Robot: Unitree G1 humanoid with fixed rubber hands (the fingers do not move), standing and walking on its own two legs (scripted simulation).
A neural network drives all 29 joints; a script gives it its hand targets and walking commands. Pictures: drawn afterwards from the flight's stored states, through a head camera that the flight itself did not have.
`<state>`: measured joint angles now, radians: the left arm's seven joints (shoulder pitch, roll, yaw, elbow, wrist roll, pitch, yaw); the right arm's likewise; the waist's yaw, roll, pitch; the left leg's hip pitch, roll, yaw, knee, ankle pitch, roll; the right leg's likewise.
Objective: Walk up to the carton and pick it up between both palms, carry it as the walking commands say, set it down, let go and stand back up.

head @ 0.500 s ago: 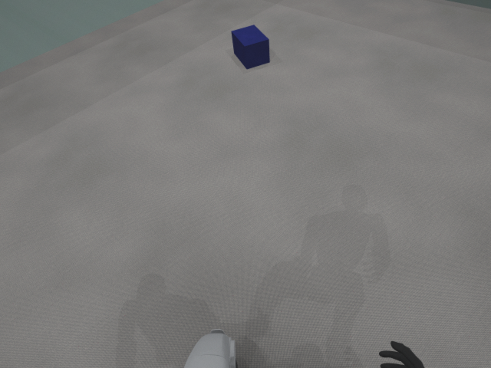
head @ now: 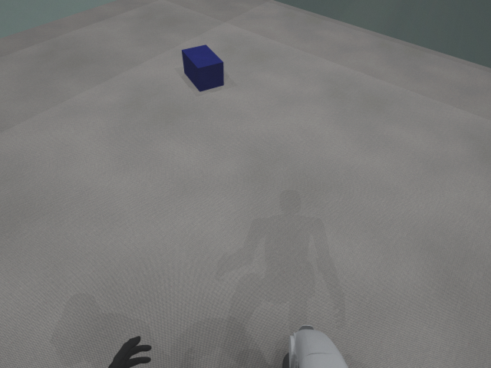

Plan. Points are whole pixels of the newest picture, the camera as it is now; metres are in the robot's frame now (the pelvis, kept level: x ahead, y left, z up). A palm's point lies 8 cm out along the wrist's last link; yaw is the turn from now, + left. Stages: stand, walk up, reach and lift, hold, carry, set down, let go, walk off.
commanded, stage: walk up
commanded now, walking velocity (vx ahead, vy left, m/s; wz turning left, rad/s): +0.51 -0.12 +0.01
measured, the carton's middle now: (202, 67) +2.17 +0.17 -0.69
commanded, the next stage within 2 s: none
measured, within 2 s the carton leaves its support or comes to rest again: neither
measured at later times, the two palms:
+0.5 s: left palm out of the picture +0.16 +0.22 -0.11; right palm (365, 255) +0.35 -0.28 -0.14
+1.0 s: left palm (135, 183) +0.58 +0.27 -0.14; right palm (337, 240) +0.38 -0.21 -0.12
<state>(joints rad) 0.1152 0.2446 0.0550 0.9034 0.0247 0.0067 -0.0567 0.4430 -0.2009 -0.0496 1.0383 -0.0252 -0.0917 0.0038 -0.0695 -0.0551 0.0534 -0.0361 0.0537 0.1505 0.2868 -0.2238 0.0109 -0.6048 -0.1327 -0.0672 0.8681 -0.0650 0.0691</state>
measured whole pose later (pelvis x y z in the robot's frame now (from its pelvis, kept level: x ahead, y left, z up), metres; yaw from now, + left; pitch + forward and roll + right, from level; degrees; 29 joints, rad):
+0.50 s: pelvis +0.24 -0.04 +0.00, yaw +1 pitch +0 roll +2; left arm 0.46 0.22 0.06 1.03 0.03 -0.08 0.00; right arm 0.14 -0.26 -0.05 0.94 -0.03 0.00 0.07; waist 0.06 0.04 0.04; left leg -0.56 0.11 0.06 0.87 -0.14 -0.05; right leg -0.12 -0.11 -0.13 0.37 -0.24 0.04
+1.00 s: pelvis +0.45 +0.04 +0.00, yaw +0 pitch -1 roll -1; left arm 0.12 0.23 0.06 0.94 0.03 0.00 -0.05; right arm 0.45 -0.19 -0.05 1.06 -0.02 -0.09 0.00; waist -0.07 -0.05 0.05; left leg -0.04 0.07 0.17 0.28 -0.22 0.00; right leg -0.59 -0.12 -0.07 0.86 -0.07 0.06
